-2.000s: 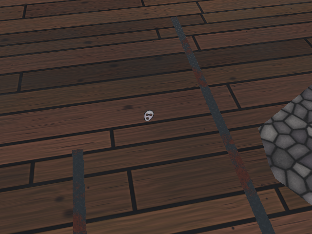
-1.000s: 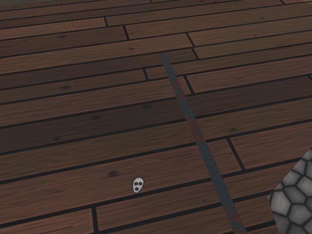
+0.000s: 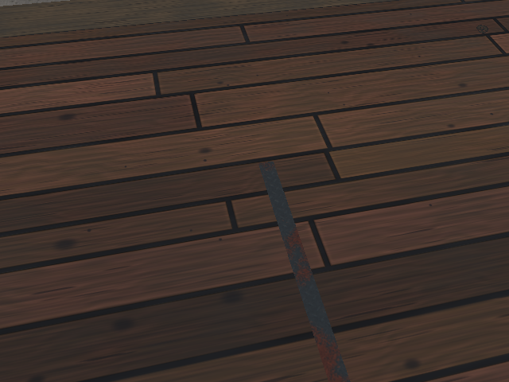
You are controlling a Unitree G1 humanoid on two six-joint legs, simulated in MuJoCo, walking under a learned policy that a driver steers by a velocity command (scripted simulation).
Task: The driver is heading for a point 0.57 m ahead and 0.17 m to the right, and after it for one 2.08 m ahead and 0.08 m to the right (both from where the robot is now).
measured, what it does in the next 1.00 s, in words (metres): walks ahead, turning right: right foot, then left foot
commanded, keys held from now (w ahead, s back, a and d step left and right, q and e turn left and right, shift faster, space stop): w+e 0.64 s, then w+q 0.36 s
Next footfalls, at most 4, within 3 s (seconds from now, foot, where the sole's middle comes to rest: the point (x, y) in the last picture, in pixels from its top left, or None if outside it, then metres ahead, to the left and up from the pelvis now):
0.44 right None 0.38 -0.17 -0.77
0.96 left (285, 289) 0.74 -0.08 -0.77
1.46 right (358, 225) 0.97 -0.32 -0.77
1.96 left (260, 167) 1.21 -0.01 -0.77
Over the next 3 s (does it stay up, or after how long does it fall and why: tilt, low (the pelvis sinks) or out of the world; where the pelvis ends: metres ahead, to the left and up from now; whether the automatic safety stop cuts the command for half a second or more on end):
stays up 1.67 -0.07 -0.01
